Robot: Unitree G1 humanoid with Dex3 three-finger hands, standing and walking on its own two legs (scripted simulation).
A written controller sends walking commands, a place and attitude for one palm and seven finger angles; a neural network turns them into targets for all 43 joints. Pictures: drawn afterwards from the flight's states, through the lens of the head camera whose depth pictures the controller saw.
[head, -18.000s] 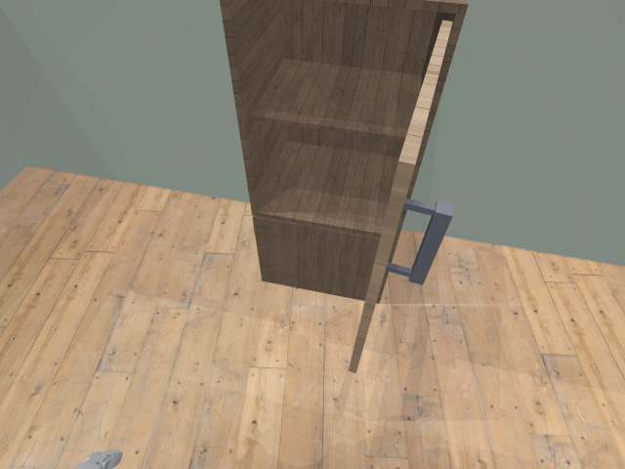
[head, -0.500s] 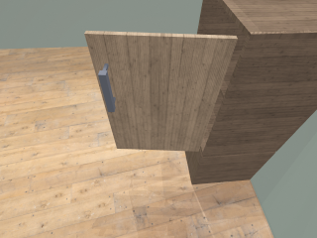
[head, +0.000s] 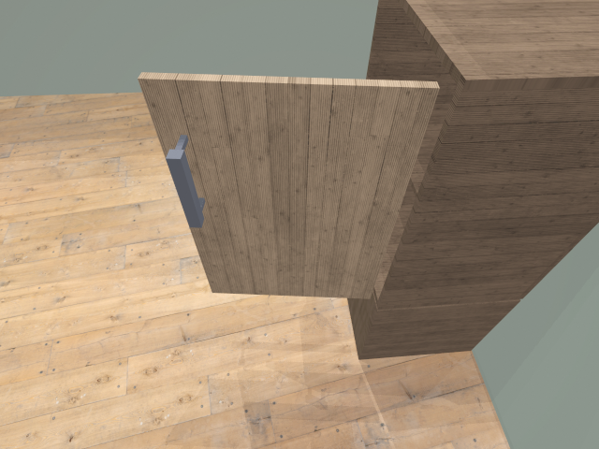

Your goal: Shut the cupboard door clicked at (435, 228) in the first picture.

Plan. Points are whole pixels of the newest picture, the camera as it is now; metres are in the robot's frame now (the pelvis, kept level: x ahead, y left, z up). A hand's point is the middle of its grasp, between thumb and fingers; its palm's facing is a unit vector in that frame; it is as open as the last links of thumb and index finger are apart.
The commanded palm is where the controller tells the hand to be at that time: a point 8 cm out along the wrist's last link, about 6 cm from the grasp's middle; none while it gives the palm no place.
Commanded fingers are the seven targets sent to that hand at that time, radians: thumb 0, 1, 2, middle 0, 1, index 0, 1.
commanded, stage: shuffle to correct the standing spot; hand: left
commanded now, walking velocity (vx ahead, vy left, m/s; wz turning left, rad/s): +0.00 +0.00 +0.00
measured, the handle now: (190, 183) +0.50 +0.22 +0.05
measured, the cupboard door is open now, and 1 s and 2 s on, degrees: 83 83 83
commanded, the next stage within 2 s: come to a stop and stand still in 0.12 s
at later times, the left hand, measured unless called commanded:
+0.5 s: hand out of the picture +0.05 +0.20 -0.18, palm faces +0.00 -0.97 -0.24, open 7.4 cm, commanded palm none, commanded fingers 0.00 0.90 0.90 -0.20 -0.30 -0.20 -0.30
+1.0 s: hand out of the picture +0.09 +0.20 -0.16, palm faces -0.05 -0.96 -0.27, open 7.4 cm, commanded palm none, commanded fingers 0.00 0.90 0.90 -0.20 -0.30 -0.20 -0.30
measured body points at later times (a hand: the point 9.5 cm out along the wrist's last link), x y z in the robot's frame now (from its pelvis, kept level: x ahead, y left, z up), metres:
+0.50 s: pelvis +0.05 +0.00 -0.01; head +0.10 +0.00 +0.44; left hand +0.05 +0.25 -0.16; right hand +0.07 -0.22 -0.17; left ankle +0.01 +0.13 -0.74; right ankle -0.04 -0.12 -0.74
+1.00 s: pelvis +0.00 +0.01 -0.01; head -0.01 -0.01 +0.44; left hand +0.09 +0.25 -0.14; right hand +0.04 -0.22 -0.17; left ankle +0.01 +0.13 -0.74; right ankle +0.00 -0.11 -0.74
